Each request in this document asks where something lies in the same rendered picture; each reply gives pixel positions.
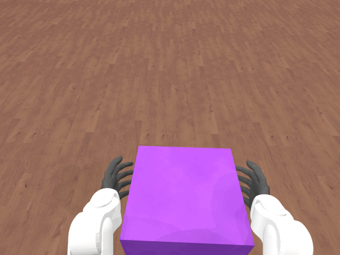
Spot carton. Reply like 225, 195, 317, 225
120, 146, 255, 255

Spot robot right forearm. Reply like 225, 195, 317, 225
250, 194, 313, 255

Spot robot left hand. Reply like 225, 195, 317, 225
100, 156, 134, 200

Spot robot left forearm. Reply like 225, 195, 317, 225
67, 188, 122, 255

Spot robot right hand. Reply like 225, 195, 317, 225
235, 160, 270, 211

